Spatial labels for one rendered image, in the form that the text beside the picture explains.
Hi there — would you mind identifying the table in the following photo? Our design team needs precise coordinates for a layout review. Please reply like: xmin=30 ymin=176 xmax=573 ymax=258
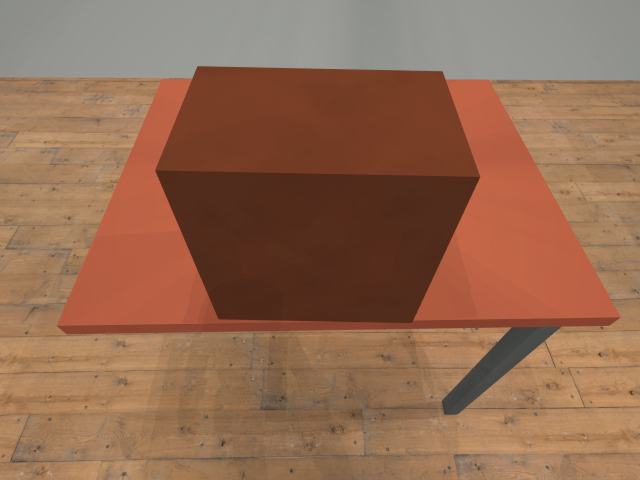
xmin=57 ymin=79 xmax=621 ymax=415

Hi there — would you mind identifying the carton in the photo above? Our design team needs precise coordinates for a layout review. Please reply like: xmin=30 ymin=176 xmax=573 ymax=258
xmin=155 ymin=66 xmax=480 ymax=323

